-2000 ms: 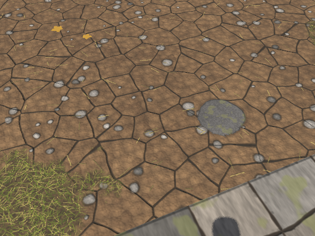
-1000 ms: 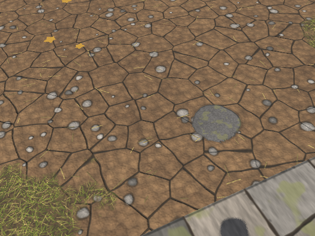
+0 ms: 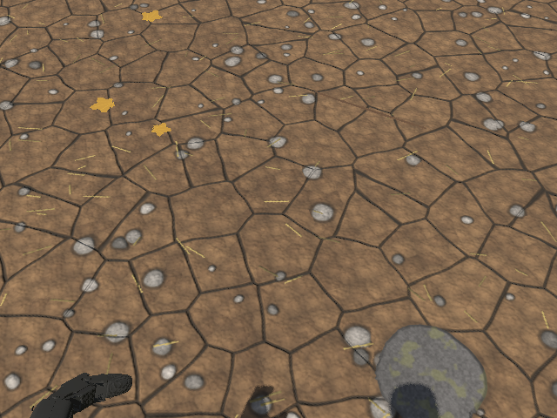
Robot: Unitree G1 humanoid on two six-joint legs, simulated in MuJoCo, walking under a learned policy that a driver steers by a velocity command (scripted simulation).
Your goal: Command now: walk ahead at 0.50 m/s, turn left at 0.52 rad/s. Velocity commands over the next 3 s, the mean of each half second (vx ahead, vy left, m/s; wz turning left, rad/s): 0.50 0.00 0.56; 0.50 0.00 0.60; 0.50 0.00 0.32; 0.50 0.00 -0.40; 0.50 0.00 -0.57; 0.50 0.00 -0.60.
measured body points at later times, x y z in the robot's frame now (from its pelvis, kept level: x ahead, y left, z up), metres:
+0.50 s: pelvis +0.26 -0.03 -0.04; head +0.29 -0.02 +0.41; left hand +0.16 +0.24 -0.17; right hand +0.54 -0.18 -0.12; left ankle +0.39 +0.15 -0.73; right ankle +0.15 -0.15 -0.77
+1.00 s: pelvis +0.51 +0.08 -0.03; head +0.53 +0.12 +0.42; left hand +0.57 +0.41 -0.11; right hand +0.72 -0.13 -0.13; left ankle +0.40 +0.12 -0.77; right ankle +0.75 +0.05 -0.74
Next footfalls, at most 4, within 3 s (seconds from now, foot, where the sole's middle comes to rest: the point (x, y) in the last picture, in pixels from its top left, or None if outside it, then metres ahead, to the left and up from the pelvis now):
0.06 right None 0.19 -0.14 -0.81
0.60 left None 0.44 0.14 -0.81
1.08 right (222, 321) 0.76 0.09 -0.81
1.56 left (84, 338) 0.75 0.45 -0.81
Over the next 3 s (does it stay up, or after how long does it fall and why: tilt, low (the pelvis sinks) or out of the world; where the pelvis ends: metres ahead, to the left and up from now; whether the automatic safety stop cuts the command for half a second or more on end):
stays up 1.41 0.54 -0.04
